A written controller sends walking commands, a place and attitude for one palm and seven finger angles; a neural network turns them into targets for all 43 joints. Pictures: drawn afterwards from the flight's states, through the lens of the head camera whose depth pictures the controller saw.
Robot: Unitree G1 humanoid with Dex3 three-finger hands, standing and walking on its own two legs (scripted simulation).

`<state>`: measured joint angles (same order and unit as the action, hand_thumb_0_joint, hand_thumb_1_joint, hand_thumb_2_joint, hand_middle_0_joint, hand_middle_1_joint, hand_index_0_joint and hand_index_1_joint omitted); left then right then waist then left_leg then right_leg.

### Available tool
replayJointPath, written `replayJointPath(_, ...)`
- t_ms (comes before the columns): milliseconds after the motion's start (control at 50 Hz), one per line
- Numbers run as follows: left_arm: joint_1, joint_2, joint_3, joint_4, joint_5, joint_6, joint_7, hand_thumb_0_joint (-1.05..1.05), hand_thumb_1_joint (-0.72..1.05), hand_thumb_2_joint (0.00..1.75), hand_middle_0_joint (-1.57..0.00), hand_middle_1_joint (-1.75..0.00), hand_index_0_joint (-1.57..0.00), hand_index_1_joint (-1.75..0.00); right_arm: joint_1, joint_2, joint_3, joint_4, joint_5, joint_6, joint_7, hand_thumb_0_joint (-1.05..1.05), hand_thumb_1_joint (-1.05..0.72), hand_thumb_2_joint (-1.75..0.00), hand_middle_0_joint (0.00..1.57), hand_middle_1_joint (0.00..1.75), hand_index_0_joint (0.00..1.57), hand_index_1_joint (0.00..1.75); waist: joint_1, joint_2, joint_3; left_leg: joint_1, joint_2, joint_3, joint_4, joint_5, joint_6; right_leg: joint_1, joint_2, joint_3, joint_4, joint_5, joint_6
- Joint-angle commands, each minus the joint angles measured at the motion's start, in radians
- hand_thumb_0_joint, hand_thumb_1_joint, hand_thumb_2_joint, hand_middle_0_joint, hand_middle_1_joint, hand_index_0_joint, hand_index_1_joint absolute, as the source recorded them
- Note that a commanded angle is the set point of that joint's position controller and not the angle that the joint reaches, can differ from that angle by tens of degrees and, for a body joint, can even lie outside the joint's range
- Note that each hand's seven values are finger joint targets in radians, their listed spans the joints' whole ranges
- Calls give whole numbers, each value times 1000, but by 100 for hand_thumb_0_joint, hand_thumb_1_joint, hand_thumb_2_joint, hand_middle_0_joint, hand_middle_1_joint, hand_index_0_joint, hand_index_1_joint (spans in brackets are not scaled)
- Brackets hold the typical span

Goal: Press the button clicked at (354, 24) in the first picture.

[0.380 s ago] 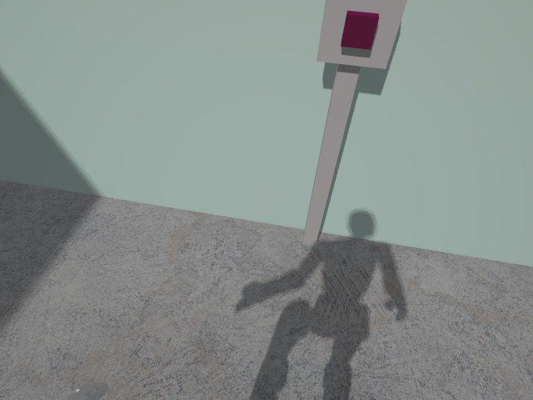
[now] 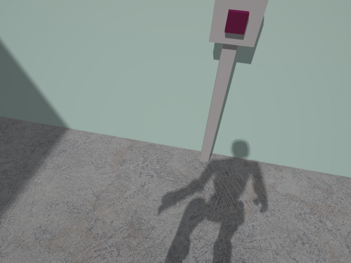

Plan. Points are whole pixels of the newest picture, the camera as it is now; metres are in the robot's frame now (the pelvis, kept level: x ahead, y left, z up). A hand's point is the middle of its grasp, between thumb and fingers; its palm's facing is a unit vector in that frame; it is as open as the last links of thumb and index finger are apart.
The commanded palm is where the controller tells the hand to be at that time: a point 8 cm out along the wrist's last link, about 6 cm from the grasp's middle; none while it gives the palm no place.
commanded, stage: stand and wait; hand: left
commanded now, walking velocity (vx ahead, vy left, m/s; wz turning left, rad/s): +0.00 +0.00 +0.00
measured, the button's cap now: (236, 21) +0.88 -0.16 +0.19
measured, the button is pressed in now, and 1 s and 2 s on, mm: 0 0 0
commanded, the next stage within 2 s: look at it before walking up in 0.66 s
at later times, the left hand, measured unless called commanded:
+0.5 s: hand out of the picture +0.07 +0.23 -0.15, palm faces -0.04 -0.94 -0.34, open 7.4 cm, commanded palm none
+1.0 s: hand out of the picture +0.07 +0.22 -0.15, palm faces -0.04 -0.94 -0.33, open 7.4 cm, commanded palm none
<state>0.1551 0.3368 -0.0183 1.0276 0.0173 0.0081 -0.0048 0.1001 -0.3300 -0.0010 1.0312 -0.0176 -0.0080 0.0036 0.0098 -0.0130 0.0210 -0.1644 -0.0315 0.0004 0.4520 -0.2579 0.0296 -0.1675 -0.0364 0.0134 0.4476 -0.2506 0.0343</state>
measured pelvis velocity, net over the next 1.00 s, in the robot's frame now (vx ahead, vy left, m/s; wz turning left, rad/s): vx -0.01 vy -0.02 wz -0.01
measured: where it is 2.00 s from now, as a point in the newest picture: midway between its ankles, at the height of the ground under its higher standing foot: outside the picture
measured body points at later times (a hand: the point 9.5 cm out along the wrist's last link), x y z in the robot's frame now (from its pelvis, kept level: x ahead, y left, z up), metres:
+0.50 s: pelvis -0.01 -0.02 +0.00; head -0.01 -0.02 +0.45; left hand +0.07 +0.28 -0.13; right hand +0.07 -0.31 -0.13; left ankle -0.01 +0.10 -0.74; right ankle -0.01 -0.14 -0.74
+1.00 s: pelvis -0.01 -0.02 +0.00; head +0.00 -0.02 +0.45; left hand +0.07 +0.27 -0.13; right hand +0.07 -0.32 -0.13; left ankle -0.01 +0.10 -0.74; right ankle -0.01 -0.14 -0.74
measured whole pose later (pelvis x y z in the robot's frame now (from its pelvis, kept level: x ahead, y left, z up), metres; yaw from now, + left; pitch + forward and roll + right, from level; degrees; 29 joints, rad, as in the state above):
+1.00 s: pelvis -0.01 -0.02 +0.00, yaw +0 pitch -2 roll +0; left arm 0.14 0.34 -0.01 1.09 0.02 -0.01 -0.01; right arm 0.11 -0.34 0.00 1.12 -0.01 -0.01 0.00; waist 0.00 -0.01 0.03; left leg -0.14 0.00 -0.01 0.38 -0.21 0.00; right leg -0.15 0.00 0.01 0.38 -0.21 0.00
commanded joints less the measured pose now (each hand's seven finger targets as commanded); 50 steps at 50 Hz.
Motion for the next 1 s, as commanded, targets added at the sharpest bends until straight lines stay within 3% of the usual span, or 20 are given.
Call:
replayJointPath(0, -52, 204, 53, -65, -5, -29, 17, 0, 90, 90, -20, -30, -20, -30, -56, -212, -47, -58, 7, -28, -15, 0, -90, -90, 20, 30, 20, 30, -9, 23, -67, 5, 134, -103, -94, 195, 16, 24, -83, 64, -64, 164, -58)
replayJointPath(580, -63, 213, 51, -12, -6, -35, 15, 0, 90, 90, -20, -30, -20, -30, -31, -214, -37, 17, 8, -25, -12, 0, -90, -90, 20, 30, 20, 30, -9, -5, -31, 8, 138, -102, -135, 128, -2, 1, -89, 100, -133, 88, -64)
replayJointPath(980, -55, 210, 52, -4, -7, -38, 15, 0, 90, 90, -20, -30, -20, -30, -31, -214, -36, 23, 10, -26, -15, 0, -90, -90, 20, 30, 20, 30, -9, 4, -56, 36, 148, -97, -133, 192, -5, 35, -90, 92, -128, 184, -64)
